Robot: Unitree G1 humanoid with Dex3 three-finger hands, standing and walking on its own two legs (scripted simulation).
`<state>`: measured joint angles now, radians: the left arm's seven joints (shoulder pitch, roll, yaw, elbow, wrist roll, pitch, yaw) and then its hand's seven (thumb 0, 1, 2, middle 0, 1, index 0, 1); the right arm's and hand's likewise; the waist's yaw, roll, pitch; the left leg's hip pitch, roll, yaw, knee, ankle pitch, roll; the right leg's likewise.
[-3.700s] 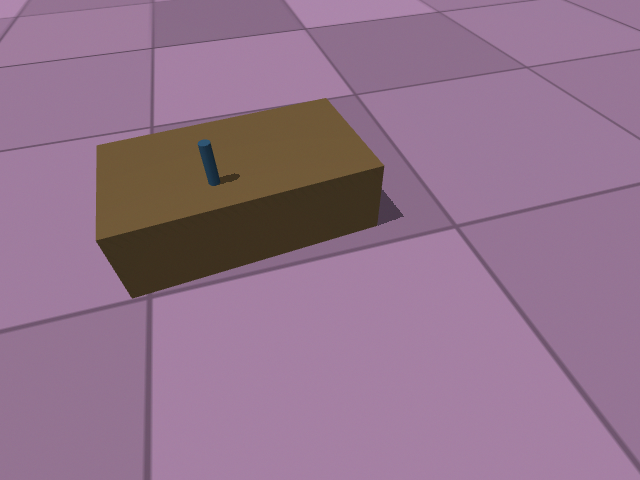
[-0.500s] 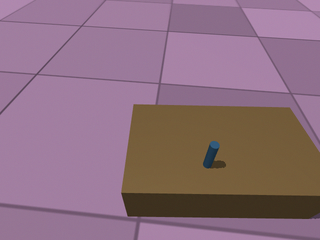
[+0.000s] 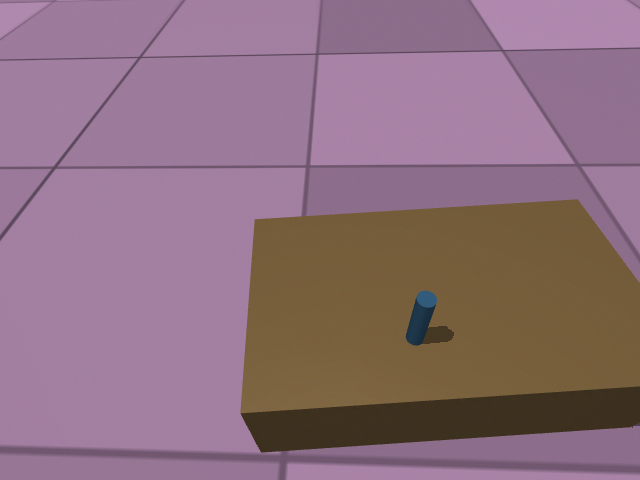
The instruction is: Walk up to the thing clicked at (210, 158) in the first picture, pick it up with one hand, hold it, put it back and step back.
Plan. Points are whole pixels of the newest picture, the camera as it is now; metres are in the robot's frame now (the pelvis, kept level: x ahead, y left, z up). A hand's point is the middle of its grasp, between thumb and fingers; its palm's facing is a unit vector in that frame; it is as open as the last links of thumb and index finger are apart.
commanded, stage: walk up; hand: right
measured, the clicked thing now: (420, 319) +0.54 -0.21 -0.35
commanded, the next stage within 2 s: stand in 1.02 s
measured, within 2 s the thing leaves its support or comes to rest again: neither
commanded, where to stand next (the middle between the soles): +0.07 -0.01 m, yaw +1 degrees
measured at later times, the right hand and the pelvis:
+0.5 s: hand out of the picture +0.09 -0.27 -0.13, palm faces -0.02 +0.93 -0.36, open 7.4 cm; pelvis +0.01 -0.01 +0.02, yaw +0 degrees
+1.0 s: hand out of the picture +0.10 -0.26 -0.14, palm faces -0.02 +0.94 -0.34, open 7.4 cm; pelvis +0.02 -0.01 +0.02, yaw +0 degrees
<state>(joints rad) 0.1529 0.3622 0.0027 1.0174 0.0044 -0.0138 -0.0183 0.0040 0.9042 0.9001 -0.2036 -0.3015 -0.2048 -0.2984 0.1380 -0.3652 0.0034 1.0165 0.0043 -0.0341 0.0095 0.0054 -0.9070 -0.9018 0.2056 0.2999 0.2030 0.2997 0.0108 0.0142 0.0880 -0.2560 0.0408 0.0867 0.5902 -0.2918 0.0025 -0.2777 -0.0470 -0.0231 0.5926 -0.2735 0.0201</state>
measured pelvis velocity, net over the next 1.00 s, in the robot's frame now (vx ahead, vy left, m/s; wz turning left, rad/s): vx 0.02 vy -0.01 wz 0.00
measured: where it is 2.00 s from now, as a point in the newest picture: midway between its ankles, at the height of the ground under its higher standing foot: outside the picture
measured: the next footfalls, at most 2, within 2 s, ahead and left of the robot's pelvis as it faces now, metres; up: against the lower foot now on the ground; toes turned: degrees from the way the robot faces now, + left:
none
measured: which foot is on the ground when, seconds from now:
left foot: down 0.00-1.00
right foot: down 0.00-1.00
